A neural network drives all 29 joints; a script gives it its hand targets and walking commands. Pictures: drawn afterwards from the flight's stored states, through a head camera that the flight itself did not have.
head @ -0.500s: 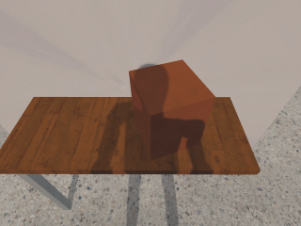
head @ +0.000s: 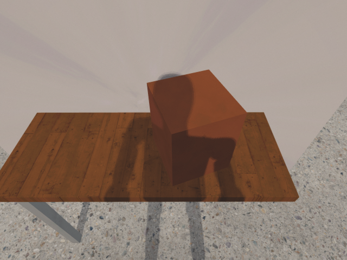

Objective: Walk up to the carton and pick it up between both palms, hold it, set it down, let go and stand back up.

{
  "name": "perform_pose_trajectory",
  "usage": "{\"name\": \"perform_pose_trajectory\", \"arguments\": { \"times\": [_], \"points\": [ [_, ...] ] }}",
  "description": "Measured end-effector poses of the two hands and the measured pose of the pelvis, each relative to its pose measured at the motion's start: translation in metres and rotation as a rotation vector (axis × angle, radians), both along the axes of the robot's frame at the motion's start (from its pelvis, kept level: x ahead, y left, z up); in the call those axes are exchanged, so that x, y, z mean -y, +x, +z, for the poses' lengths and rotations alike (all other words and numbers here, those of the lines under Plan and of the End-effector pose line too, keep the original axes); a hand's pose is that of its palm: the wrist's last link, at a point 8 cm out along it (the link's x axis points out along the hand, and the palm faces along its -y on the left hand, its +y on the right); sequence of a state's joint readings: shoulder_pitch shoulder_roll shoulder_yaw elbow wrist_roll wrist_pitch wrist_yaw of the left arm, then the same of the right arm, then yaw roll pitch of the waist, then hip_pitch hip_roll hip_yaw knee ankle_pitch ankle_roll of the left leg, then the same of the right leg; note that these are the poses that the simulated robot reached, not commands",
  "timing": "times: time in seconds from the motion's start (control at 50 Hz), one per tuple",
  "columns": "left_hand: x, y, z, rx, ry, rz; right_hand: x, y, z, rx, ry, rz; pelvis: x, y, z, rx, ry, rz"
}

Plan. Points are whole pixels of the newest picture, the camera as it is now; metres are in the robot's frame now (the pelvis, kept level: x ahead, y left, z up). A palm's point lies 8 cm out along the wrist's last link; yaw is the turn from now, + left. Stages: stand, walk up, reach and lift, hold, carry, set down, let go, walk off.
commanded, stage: stand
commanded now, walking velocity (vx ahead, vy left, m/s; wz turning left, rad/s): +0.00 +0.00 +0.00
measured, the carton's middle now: (190, 128) +0.50 -0.02 -0.01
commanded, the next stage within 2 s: none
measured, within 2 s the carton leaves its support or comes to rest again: neither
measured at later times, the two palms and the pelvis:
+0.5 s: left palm out of the picture +0.01 +0.23 -0.14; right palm out of the picture +0.00 -0.23 -0.14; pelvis +0.00 +0.00 +0.00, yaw +0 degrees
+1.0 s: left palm out of the picture +0.00 +0.23 -0.14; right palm out of the picture +0.00 -0.23 -0.14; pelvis +0.00 +0.00 +0.00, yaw -1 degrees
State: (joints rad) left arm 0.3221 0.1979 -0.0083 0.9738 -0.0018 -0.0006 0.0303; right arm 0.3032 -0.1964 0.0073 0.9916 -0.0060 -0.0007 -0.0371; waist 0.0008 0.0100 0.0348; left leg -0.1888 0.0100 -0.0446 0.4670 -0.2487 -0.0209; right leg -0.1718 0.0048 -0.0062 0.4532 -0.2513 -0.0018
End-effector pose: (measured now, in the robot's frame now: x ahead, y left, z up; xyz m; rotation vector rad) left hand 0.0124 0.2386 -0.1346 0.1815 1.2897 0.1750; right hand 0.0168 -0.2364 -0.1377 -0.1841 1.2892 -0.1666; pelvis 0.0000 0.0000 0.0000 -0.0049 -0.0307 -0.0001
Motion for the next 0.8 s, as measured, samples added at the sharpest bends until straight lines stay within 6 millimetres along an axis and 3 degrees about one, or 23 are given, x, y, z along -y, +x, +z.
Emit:
{"name": "perform_pose_trajectory", "arguments": {
  "times": [0.8],
  "points": [
    [0.007, -0.011, -0.004, -0.047, -0.014, 0.016, -0.007, -0.017, -0.004, -0.052, 0.014, -0.029, -0.001, 0.000, 0.001, 0.000, 0.001, -0.008]
  ]
}}
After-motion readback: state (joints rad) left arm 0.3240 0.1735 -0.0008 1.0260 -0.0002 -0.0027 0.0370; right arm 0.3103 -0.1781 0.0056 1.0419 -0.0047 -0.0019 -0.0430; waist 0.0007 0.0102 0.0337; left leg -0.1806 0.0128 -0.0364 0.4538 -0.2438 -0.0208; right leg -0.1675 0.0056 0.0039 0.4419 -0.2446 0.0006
